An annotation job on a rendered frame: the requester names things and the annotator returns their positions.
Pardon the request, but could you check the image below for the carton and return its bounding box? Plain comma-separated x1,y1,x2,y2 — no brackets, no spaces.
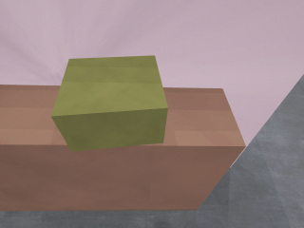
50,55,168,152

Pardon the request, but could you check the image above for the pedestal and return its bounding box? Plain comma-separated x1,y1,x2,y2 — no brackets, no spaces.
0,85,246,211

